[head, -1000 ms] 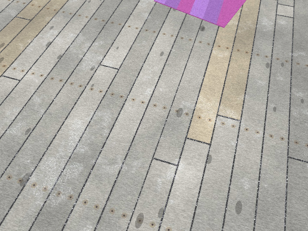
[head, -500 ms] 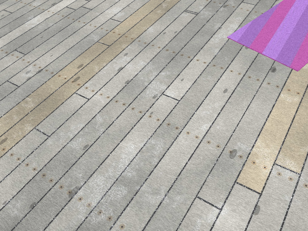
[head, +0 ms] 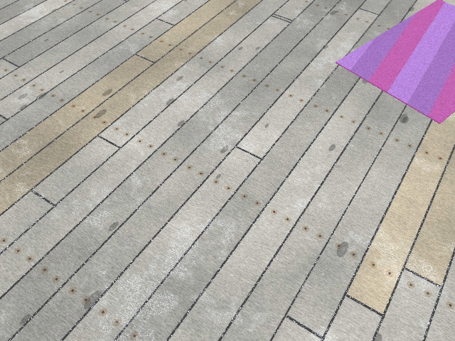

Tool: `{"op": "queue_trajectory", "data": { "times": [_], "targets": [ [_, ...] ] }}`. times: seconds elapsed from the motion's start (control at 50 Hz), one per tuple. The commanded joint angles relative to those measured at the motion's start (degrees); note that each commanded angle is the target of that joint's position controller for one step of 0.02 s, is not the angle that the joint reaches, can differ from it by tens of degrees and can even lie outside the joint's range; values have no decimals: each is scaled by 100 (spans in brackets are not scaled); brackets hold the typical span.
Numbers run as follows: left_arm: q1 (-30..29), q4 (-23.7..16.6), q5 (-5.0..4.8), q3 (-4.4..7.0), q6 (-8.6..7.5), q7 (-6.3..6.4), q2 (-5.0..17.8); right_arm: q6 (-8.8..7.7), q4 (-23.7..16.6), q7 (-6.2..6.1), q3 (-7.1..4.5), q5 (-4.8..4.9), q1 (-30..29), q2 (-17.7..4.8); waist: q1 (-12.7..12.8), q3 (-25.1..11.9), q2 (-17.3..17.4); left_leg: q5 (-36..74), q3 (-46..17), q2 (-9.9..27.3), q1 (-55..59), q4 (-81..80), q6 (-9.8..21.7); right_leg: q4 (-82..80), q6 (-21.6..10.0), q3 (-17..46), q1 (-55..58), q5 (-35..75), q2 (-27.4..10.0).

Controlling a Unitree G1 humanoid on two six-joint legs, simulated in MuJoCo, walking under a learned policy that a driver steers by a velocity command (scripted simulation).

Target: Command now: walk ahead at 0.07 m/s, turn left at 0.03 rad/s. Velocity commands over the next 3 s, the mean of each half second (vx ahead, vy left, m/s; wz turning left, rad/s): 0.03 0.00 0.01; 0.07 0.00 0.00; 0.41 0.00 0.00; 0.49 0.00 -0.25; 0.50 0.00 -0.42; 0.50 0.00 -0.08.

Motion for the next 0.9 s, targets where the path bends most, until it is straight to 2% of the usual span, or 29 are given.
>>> {"op": "queue_trajectory", "data": {
  "times": [0.02, 0.04, 0.06, 0.08, 0.1, 0.12, 0.14, 0.16, 0.2, 0.28, 0.44, 0.8, 0.82, 0.86, 0.88, 0.9],
  "targets": [
    [329, -157, -9, 69, 3, 11, 319, -42, -201, -30, -188, 40, -328, -815, 161, -557, 980, 3181, -722, 1244, 113, -319, 949, -890, -58, -92, 889, 899, 87],
    [329, -140, 2, 66, 11, 2, 318, -33, -143, -23, -170, 93, -370, -787, 222, -520, 901, 2738, -721, 1202, 8, -263, 860, -1393, -140, -122, 1199, 1383, 120],
    [248, -172, 66, 69, 20, 0, 388, -43, -30, -4, -141, 133, -229, -718, 238, -438, 725, 1849, -731, 1066, -116, -288, 633, -1923, -246, -18, 1501, 2050, 71],
    [144, -242, 117, 107, 30, 27, 615, -76, 60, 12, -100, 68, -49, -610, 141, -402, 452, 804, -711, 867, -316, -256, 358, -2013, -355, 324, 1844, 2777, -225],
    [-49, -285, 56, 199, 53, 60, 1010, -105, 110, 42, -110, -20, 225, -623, -168, -255, -154, 1, -459, 484, -461, -221, 132, -1751, -562, 378, 1839, 2977, -387],
    [-239, -256, -14, 194, 74, 46, 854, -95, 189, 26, -95, -37, 261, -603, -157, -194, -391, -180, -271, 300, -338, -194, -17, -1665, -728, 325, 1588, 2406, -294],
    [-301, -265, -17, 151, 70, 21, 621, -78, 236, 1, -110, 0, 108, -702, -15, -67, -245, -60, -221, 265, -317, -85, -80, -1699, -714, 308, 1470, 2187, -204],
    [-298, -213, 15, 131, 53, 14, 531, -56, 266, -33, -123, 44, 42, -714, 16, -99, -192, 212, -213, 292, -266, -5, -82, -1711, -659, 295, 1460, 2265, -167],
    [-274, -108, 5, 113, -15, -10, 468, 20, 349, -78, -135, 59, 87, -735, 17, -179, -222, 767, -227, 325, -111, 94, -83, -1646, -595, 237, 1507, 2630, -111],
    [-381, 67, -16, 113, -45, -16, 492, 80, 549, -114, -148, 75, 129, -740, -11, -294, -42, 1200, -230, 368, 182, 171, -90, -1587, -591, 186, 1523, 2855, -67],
    [-580, 420, -24, 111, -10, -4, 471, 147, 967, -161, -155, 83, 145, -754, -45, -191, 215, 1156, -201, 387, 333, 110, -142, -1674, -610, 125, 1485, 2650, 14],
    [-523, 1087, -18, 73, 64, 58, 334, 86, 1622, -207, -46, 71, 271, -659, -37, 108, 194, 345, -145, 373, 87, -103, -169, -1917, -543, 25, 1327, 1774, 159],
    [-422, 1160, -23, 64, 73, 63, 290, 90, 1696, -213, -39, 80, 391, -624, -43, -10, 213, -263, -95, 320, 120, -135, -139, -1896, -554, -63, 1354, 1155, 244],
    [-394, 1181, -82, 91, 82, 80, 326, 105, 1692, -240, -99, 153, 425, -791, -65, 285, 386, -2250, -257, 345, -195, -203, 105, -1625, -645, -241, 879, -837, 462],
    [-464, 1132, -83, 90, 45, 81, 325, 82, 1653, -249, -120, 173, 460, -849, -111, 552, 460, -2987, -519, 508, -384, -356, 257, -1497, -691, -225, 505, -1359, 471],
    [-569, 1052, -83, 67, -29, 64, 236, 22, 1658, -236, -153, 194, 598, -948, -184, 720, 639, -3387, -1005, 812, -429, -571, 455, -1223, -694, -292, 257, -1281, 490]
  ]
}}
